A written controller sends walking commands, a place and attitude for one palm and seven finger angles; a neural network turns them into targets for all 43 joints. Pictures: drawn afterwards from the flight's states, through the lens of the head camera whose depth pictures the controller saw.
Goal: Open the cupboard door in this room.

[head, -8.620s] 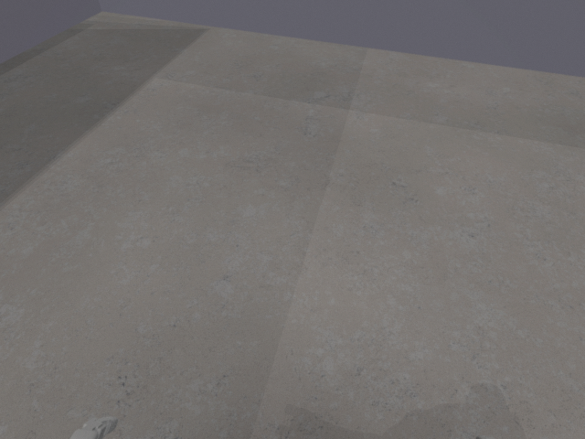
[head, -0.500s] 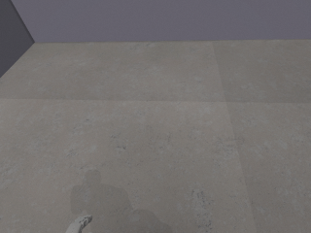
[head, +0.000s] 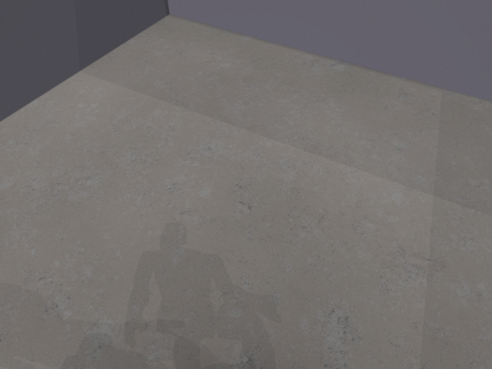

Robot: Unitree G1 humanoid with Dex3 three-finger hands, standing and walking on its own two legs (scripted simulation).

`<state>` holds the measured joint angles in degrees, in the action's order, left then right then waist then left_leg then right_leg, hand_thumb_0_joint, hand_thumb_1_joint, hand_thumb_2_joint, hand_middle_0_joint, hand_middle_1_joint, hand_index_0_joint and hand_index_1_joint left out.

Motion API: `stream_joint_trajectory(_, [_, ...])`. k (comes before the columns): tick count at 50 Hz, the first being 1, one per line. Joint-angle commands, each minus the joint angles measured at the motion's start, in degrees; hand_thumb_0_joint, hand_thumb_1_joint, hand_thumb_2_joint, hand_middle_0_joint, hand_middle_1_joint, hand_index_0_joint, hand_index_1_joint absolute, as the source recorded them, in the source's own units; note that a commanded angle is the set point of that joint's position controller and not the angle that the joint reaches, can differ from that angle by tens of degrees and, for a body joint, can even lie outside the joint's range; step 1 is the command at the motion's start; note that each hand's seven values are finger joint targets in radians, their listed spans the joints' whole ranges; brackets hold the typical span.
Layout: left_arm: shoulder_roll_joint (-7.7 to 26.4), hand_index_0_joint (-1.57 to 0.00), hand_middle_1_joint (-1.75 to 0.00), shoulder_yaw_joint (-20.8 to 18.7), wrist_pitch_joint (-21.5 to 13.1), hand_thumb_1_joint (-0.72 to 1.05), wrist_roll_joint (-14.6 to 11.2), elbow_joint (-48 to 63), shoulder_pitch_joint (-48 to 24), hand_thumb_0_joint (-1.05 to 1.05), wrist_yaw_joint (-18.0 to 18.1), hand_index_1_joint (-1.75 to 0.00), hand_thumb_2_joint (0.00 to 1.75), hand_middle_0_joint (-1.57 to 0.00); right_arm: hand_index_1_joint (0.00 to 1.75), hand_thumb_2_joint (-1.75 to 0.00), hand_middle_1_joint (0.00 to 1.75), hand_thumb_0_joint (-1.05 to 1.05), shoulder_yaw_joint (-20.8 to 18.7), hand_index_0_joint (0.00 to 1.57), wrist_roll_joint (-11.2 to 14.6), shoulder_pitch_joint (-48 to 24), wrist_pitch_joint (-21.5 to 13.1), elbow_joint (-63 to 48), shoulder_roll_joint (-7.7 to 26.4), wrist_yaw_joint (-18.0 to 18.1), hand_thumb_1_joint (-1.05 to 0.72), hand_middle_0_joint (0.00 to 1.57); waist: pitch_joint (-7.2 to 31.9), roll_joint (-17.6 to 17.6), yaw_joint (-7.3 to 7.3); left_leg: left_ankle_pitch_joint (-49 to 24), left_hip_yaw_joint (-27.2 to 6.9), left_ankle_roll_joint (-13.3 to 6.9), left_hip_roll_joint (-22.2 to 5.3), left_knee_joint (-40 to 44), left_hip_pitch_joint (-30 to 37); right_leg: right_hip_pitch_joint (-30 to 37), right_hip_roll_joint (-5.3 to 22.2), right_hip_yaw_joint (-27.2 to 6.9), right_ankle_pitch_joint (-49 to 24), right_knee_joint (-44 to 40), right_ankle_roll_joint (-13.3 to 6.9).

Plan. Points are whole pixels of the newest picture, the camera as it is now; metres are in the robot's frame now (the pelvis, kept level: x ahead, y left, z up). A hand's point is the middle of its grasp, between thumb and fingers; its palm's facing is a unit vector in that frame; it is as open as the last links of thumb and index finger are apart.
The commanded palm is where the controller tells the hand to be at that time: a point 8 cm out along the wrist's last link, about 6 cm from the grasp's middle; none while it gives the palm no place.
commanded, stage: turn or walk to find it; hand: left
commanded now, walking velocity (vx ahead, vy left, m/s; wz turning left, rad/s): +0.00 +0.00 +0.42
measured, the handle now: out of the picture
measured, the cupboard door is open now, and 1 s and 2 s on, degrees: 0 0 0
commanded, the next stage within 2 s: stand and wait in 1.70 s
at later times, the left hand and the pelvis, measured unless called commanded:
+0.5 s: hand out of the picture +0.05 +0.18 -0.13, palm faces +0.18 -0.94 -0.29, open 7.4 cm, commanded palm none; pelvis -0.03 -0.03 +0.01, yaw +11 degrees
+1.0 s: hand out of the picture -0.15 +0.19 -0.18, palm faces +0.46 -0.86 -0.23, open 7.4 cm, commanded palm none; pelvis -0.08 -0.01 +0.00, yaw +24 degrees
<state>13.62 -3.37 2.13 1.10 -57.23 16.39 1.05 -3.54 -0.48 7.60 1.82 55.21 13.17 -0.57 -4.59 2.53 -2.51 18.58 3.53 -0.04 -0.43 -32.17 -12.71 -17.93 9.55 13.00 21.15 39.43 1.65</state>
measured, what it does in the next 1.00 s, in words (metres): steps on the spot, turning left: right foot, then left foot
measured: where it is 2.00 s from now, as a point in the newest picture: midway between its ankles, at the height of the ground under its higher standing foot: outside the picture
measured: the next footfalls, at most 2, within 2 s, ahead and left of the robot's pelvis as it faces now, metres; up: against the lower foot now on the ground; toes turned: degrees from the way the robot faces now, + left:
right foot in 0.42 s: +0.03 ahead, -0.12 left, +0.00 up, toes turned +5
left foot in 0.96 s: -0.09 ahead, +0.10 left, +0.00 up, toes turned +28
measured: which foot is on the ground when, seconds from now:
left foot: down 0.00-0.44, up 0.46-0.94, down 0.96-1.00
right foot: up 0.00-0.40, down 0.42-0.96, up 0.98-1.00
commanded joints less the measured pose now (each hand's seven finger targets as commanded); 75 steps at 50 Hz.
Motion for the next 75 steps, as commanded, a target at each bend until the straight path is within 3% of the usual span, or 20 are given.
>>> stream_joint_trajectory(1, [4.36, -0.20, -0.30, -0.70, 0.27, 0.90, 0.15, 6.52, -5.56, 0.00, 0.43, -0.30, 0.90, -0.20, 0.30, -0.90, 0.30, 0.00, -2.33, 0.20, -0.78, 8.10, -0.80, -1.40, 12.26, 1.46, -0.90, 0.20, 6.29, -15.62, 5.70, -33.27, -18.75, -9.28, -20.13, 14.19, 7.70, -13.27, -1.59, -10.39, 11.00, 20.92, 2.13])
stream_joint_trajectory(6, [4.90, -0.20, -0.30, -1.07, -0.06, 0.90, -0.19, 4.37, -3.78, 0.00, -0.44, -0.30, 0.90, -0.20, 0.30, -0.90, 0.30, 0.00, -1.10, 0.20, -0.51, 2.17, -1.36, -3.30, 9.44, 1.86, -0.90, 0.20, 3.32, -10.18, 2.78, -31.97, -13.24, -8.01, -12.72, 13.24, 5.33, -12.22, -3.38, -10.96, 1.91, 23.57, 3.09])
stream_joint_trajectory(14, [3.79, -0.20, -0.30, -0.61, -0.20, 0.90, -0.46, 7.38, -8.12, 0.00, 0.00, -0.30, 0.90, -0.20, 0.30, -0.90, 0.30, 0.00, -2.07, 0.20, -0.94, 5.31, -0.88, -3.16, 9.91, 1.48, -0.90, 0.20, 4.25, -10.77, 4.53, -26.79, -19.93, -9.92, -13.01, 12.75, 5.47, -8.65, -5.35, -11.37, 4.67, 11.46, 3.25])
stream_joint_trajectory(19, [3.76, -0.20, -0.30, -0.74, -1.37, 0.90, -0.87, 6.83, -3.05, 0.00, 0.24, -0.30, 0.90, -0.20, 0.30, -0.90, 0.30, 0.00, -2.51, 0.20, -0.84, 3.35, -0.51, -4.09, 9.63, 1.22, -0.90, 0.20, 7.13, -10.42, 1.74, -26.50, -21.45, -7.55, -9.87, 7.18, -1.34, 5.81, -7.65, -10.11, -4.40, -8.86, 2.28])
stream_joint_trajectory(20, [4.81, -0.20, -0.30, -1.03, -1.89, 0.90, -0.73, 6.34, -0.69, 0.00, 0.38, -0.30, 0.90, -0.20, 0.30, -0.90, 0.30, 0.00, -2.40, 0.20, -0.50, 3.25, -0.54, -4.39, 8.54, 1.08, -0.90, 0.20, 8.46, -7.41, 0.47, -19.88, -19.98, -5.06, -7.24, 4.03, -5.89, 12.88, -5.86, -11.05, -10.31, -16.94, 2.04])
stream_joint_trajectory(22, [13.04, -0.20, -0.30, -2.61, -2.60, 0.90, 0.52, 6.71, 1.01, 0.00, 0.99, -0.30, 0.90, -0.20, 0.30, -0.90, 0.30, 0.00, -1.64, 0.20, -0.19, 3.15, -0.48, -6.53, 3.21, 0.74, -0.90, 0.20, 7.07, 16.41, -0.83, 14.18, -6.76, 1.76, 4.81, -17.30, -22.29, 18.80, 16.82, -33.10, -16.66, -23.61, -7.21])
stream_joint_trajectory(23, [12.25, -0.20, -0.30, -2.20, -2.23, 0.90, 0.04, 7.49, 0.18, 0.00, 1.09, -0.30, 0.90, -0.20, 0.30, -0.90, 0.30, 0.00, -2.40, 0.20, -0.60, 2.25, 0.17, -6.32, 6.04, 0.71, -0.90, 0.20, 6.27, 9.97, -0.80, 14.77, -9.29, 1.34, 2.29, -26.88, -19.63, 10.78, 18.36, -30.88, -15.62, -24.06, -10.66])
stream_joint_trajectory(25, [8.53, -0.20, -0.30, -1.95, -2.30, 0.90, -0.25, 9.08, -6.85, 0.00, 1.23, -0.30, 0.90, -0.20, 0.30, -0.90, 0.30, 0.00, -2.93, 0.20, -0.95, 5.00, 1.51, -3.29, 6.00, 0.26, -0.90, 0.20, 2.02, 7.34, 2.54, 7.84, -10.04, 1.61, 0.69, -36.04, -19.05, 4.15, 12.39, -25.41, -5.23, -26.28, -8.51])
stream_joint_trajectory(28, [5.78, -0.20, -0.30, -0.76, -2.85, 0.90, -0.31, 9.50, -8.70, 0.00, 0.84, -0.30, 0.90, -0.20, 0.30, -0.90, 0.30, 0.00, -2.60, 0.20, -1.03, 8.94, 1.87, -0.94, 4.43, -0.38, -0.90, 0.20, 1.24, 5.66, 4.38, 0.52, -7.27, 3.16, -0.09, -39.49, -19.13, 4.73, 7.18, -15.00, -9.88, -24.46, -6.13])
stream_joint_trajectory(42, [9.47, -0.20, -0.30, -2.15, -2.31, 0.90, 0.76, 4.62, 0.45, 0.00, 0.91, -0.30, 0.90, -0.20, 0.30, -0.90, 0.30, 0.00, -0.66, 0.20, -0.02, 1.56, 0.70, -2.24, 2.61, -0.04, -0.90, 0.20, 5.32, 7.98, -0.69, 9.07, -0.34, 3.59, -2.04, -13.13, -10.99, 13.22, 12.33, -11.62, -25.33, -18.53, -10.39])
stream_joint_trajectory(45, [9.75, -0.20, -0.30, -2.31, -1.97, 0.90, 0.46, 4.14, -1.23, 0.00, 0.76, -0.30, 0.90, -0.20, 0.30, -0.90, 0.30, 0.00, -0.51, 0.20, 0.11, 5.90, -0.15, -1.56, 2.86, 0.21, -0.90, 0.20, 7.85, 7.02, 2.15, 0.94, 1.24, 2.63, -1.39, 0.79, -2.15, 10.66, 11.36, -8.17, -26.04, -12.25, -7.30])
stream_joint_trajectory(46, [8.87, -0.20, -0.30, -2.23, -1.61, 0.90, -0.10, 4.40, -1.99, 0.00, 0.66, -0.30, 0.90, -0.20, 0.30, -0.90, 0.30, 0.00, -0.80, 0.20, 0.03, 8.38, -0.70, -0.79, 4.10, 0.11, -0.90, 0.20, 8.73, 2.18, 3.86, -7.59, 0.01, 2.00, -2.13, 8.95, 4.55, 6.54, 9.33, -5.18, -22.24, -6.80, -4.27])
stream_joint_trajectory(48, [2.76, -0.20, -0.30, -0.46, -0.64, 0.90, -0.42, 7.38, -3.20, 0.00, 0.26, -0.30, 0.90, -0.20, 0.30, -0.90, 0.30, 0.00, -2.77, 0.20, -0.49, 11.01, -1.07, -1.03, 13.49, 0.77, -0.90, 0.20, 7.58, -22.47, 5.48, -33.86, -24.66, -7.22, -22.12, 15.01, 12.32, -14.88, -2.50, -3.65, 15.09, 13.46, 2.77])
stream_joint_trajectory(49, [4.35, -0.20, -0.30, -0.43, -0.06, 0.90, -0.10, 7.79, -5.92, 0.00, 0.38, -0.30, 0.90, -0.20, 0.30, -0.90, 0.30, 0.00, -2.57, 0.20, -0.55, 11.49, -0.57, -0.63, 13.58, 0.87, -0.90, 0.20, 7.03, -15.19, 6.16, -32.12, -21.03, -9.82, -23.61, 13.98, 7.80, -12.05, -1.89, -8.03, 14.15, 18.82, 1.86])
stream_joint_trajectory(52, [4.98, -0.20, -0.30, -1.27, 0.45, 0.90, -0.05, 5.59, -7.25, 0.00, -0.13, -0.30, 0.90, -0.20, 0.30, -0.90, 0.30, 0.00, -1.28, 0.20, -0.79, 3.97, -0.94, -2.18, 9.64, 1.94, -0.90, 0.20, 1.01, -14.10, 3.93, -26.00, -16.72, -7.76, -15.73, 15.24, 2.37, -13.95, -2.15, -11.51, 4.63, 24.60, 2.27])
stream_joint_trajectory(56, [4.75, -0.20, -0.30, -1.13, -0.19, 0.90, -0.16, 4.15, -4.75, 0.00, -0.33, -0.30, 0.90, -0.20, 0.30, -0.90, 0.30, 0.00, -1.13, 0.20, -0.31, 5.11, -1.90, -2.31, 9.01, 2.02, -0.90, 0.20, 5.25, -8.23, 3.02, -36.51, -13.29, -7.34, -12.77, 13.14, 9.47, -14.14, -3.22, -11.50, 0.09, 25.52, 3.60])
stream_joint_trajectory(65, [3.71, -0.20, -0.30, -0.68, -0.16, 0.90, -0.43, 7.61, -10.83, 0.00, 0.24, -0.30, 0.90, -0.20, 0.30, -0.90, 0.30, 0.00, -2.12, 0.20, -0.93, 8.07, -1.27, -2.19, 8.96, 1.68, -0.90, 0.20, 4.96, -9.80, 5.05, -30.08, -21.39, -10.25, -13.36, 13.01, 7.97, -10.90, -4.91, -12.61, 4.21, 14.41, 3.85])
stream_joint_trajectory(72, [3.29, -0.20, -0.30, -0.59, -0.98, 0.90, -0.98, 7.28, -6.32, 0.00, 0.49, -0.30, 0.90, -0.20, 0.30, -0.90, 0.30, 0.00, -2.53, 0.20, -0.99, 5.85, -0.59, -3.14, 8.97, 1.32, -0.90, 0.20, 7.51, -10.90, 2.56, -25.51, -24.53, -8.27, -9.59, 9.61, -1.07, 4.60, -8.24, -11.18, -2.49, -6.19, 1.87])
stream_joint_trajectory(74, [6.35, -0.20, -0.30, -1.22, -1.94, 0.90, -0.60, 6.53, -2.76, 0.00, 0.87, -0.30, 0.90, -0.20, 0.30, -0.90, 0.30, 0.00, -2.40, 0.20, -0.21, 5.81, -0.61, -3.57, 6.72, 0.93, -0.90, 0.20, 9.34, -3.72, 0.82, -14.40, -20.90, -3.56, -4.79, 3.46, -10.83, 18.15, -3.10, -15.04, -10.45, -19.47, 0.57])
stream_joint_trajectory(75, [10.95, -0.20, -0.30, -2.25, -2.42, 0.90, 0.25, 6.52, -1.14, 0.00, 1.37, -0.30, 0.90, -0.20, 0.30, -0.90, 0.30, 0.00, -1.73, 0.20, 0.10, 6.49, -0.72, -4.62, 3.10, 0.66, -0.90, 0.20, 9.75, 10.44, 0.11, 2.74, -11.24, 0.48, 2.66, -7.73, -20.95, 23.83, 10.79, -28.53, -10.85, -22.81, -4.07])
